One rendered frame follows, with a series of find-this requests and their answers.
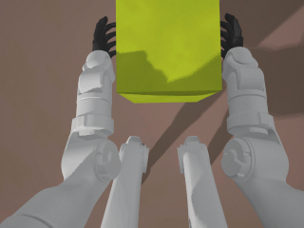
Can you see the robot right upper arm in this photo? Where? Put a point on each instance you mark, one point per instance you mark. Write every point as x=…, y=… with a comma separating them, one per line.
x=259, y=168

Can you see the right robot forearm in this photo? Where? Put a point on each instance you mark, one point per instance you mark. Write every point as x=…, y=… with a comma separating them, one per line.
x=247, y=98

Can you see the robot right thigh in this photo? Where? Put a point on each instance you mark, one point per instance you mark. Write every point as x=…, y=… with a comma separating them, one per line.
x=204, y=206

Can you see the robot left upper arm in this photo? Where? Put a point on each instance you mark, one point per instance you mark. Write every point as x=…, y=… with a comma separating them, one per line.
x=87, y=167

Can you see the left robot hand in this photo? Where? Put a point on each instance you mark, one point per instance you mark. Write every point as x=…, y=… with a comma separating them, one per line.
x=100, y=41

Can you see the carton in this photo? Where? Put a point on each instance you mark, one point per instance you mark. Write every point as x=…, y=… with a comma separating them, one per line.
x=168, y=51

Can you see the left robot forearm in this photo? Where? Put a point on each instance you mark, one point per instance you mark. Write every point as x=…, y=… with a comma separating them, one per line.
x=94, y=100

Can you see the right robot shin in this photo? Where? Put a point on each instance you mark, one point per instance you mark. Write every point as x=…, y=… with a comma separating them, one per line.
x=196, y=139

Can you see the right robot hand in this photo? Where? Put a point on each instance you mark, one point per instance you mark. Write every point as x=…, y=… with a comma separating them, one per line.
x=232, y=36

